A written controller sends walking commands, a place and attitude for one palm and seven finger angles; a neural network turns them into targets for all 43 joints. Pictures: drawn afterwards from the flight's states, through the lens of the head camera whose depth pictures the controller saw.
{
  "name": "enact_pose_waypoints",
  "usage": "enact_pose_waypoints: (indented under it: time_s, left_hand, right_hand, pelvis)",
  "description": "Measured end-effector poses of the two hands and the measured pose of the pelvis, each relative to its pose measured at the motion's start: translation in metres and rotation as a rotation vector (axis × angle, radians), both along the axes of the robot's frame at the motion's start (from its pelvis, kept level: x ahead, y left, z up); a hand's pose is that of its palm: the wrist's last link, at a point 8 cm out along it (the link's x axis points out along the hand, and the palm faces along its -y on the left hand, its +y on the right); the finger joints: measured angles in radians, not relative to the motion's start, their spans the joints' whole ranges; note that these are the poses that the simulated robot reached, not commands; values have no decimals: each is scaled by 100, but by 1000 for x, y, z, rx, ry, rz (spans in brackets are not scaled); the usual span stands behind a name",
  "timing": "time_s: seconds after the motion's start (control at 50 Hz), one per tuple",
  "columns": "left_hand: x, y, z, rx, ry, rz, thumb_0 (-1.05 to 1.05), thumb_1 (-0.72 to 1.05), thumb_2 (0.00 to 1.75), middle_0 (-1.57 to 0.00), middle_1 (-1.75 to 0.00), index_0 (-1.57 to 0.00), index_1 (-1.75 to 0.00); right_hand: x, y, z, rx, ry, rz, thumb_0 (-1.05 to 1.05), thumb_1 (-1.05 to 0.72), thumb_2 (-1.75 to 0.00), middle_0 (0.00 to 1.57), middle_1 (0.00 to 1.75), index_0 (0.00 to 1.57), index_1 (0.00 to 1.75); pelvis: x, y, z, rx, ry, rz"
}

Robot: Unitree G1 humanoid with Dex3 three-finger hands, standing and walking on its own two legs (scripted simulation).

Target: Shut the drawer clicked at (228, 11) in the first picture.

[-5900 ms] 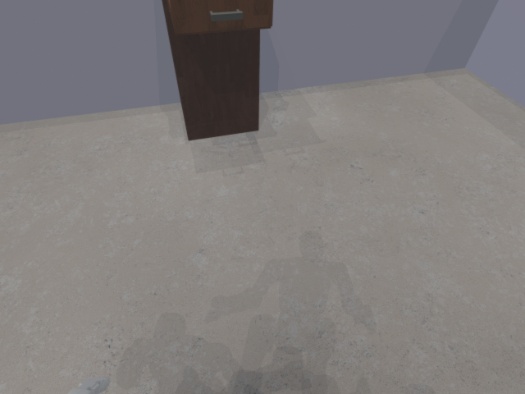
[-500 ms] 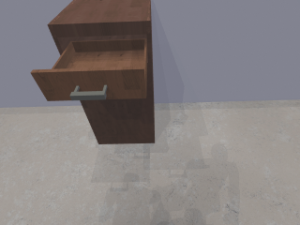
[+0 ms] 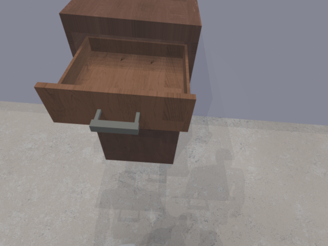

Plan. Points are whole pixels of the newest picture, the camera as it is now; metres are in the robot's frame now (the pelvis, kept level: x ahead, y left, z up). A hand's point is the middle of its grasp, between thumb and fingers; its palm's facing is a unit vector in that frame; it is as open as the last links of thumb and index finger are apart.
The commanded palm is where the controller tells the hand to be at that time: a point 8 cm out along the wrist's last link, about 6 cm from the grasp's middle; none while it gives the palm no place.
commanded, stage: take the last steps up to it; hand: left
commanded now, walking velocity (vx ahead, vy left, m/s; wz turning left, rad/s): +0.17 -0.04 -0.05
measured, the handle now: (116, 120) +0.40 +0.18 +0.05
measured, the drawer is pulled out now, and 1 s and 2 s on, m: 0.29 0.29 0.29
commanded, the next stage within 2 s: come to a stop and stand still in 0.12 s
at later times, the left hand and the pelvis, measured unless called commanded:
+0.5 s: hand (118, 226) +0.19 +0.14 -0.16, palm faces -0.04 -0.98 -0.21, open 7.3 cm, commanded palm none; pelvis +0.09 -0.02 +0.00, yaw +0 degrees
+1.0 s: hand out of the picture +0.03 +0.23 -0.16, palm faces +0.08 -0.98 -0.19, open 7.3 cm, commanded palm none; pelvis +0.03 +0.04 +0.02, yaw +0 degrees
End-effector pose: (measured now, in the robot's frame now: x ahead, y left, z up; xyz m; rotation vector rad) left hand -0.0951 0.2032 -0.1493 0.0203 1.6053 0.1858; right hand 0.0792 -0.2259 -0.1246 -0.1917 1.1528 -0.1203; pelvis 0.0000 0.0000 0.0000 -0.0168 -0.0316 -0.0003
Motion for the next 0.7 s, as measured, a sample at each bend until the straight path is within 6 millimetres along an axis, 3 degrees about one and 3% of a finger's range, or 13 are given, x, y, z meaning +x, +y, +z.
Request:
enact_pose_waypoints:
  time_s: [0.08, 0.18, 0.28, 0.36, 0.42, 0.52, 0.6, 0.7]
  left_hand:
    - [75, 28, 7, 35, -131, -56, 1, 91, 90, -20, -30, -20, -30]
    - [166, 46, 17, 74, -308, -92, 0, 91, 90, -19, -30, -20, -30]
    - [232, 40, 27, 84, -399, -136, 0, 92, 90, -19, -30, -20, -30]
    - [267, 23, 28, 90, -422, -175, 0, 91, 90, -19, -30, -20, -30]
    - [281, 7, 24, 97, -424, -197, 0, 91, 90, -19, -30, -20, -30]
    - [277, -10, 22, 95, -393, -194, 0, 92, 90, -20, -30, -20, -30]
    - [263, -3, 22, 116, -400, -150, -1, 93, 90, -20, -30, -21, -30]
    - [230, 21, 18, 125, -381, -121, -1, 92, 90, -20, -30, -21, -30]
  right_hand:
    - [8, 4, 12, -23, -18, -57, -1, -96, -89, 20, 30, 21, 30]
    - [-4, 12, 11, -12, 66, -80, -1, -95, -89, 20, 30, 21, 30]
    - [-26, 23, 1, 35, 180, -119, 0, -93, -89, 20, 30, 20, 30]
    - [-41, 28, -9, 77, 273, -151, 0, -92, -89, 20, 30, 20, 30]
    - [-47, 25, -20, 111, 331, -184, 0, -91, -89, 20, 30, 21, 30]
    - [-43, 13, -28, 121, 367, -205, 1, -91, -89, 20, 30, 20, 30]
    - [-30, 0, -26, 81, 353, -159, 1, -91, -89, 20, 30, 20, 30]
    - [-9, -10, -19, 17, 247, -110, 1, -91, -89, 19, 30, 20, 29]
  pelvis:
    - [20, 10, 11, 7, -1, -10]
    - [44, 15, 17, 19, 1, -8]
    - [67, 11, 17, 28, -3, -6]
    - [83, 1, 13, 36, -11, -3]
    - [94, -11, 6, 50, -12, -15]
    - [91, -18, 3, 33, 3, 11]
    - [76, -16, 4, 35, 12, 23]
    - [54, -3, 3, 31, 17, 26]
